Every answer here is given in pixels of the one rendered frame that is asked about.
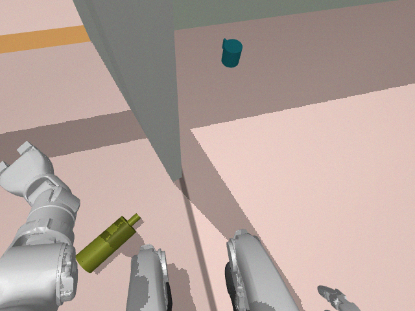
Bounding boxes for right robot foot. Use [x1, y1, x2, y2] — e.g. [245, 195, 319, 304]
[225, 262, 250, 311]

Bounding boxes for right robot hand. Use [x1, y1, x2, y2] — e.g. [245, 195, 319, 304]
[317, 285, 360, 311]

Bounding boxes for left robot arm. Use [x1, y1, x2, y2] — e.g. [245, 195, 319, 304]
[0, 174, 80, 311]

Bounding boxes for left robot hand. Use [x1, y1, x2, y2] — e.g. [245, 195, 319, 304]
[0, 141, 54, 197]

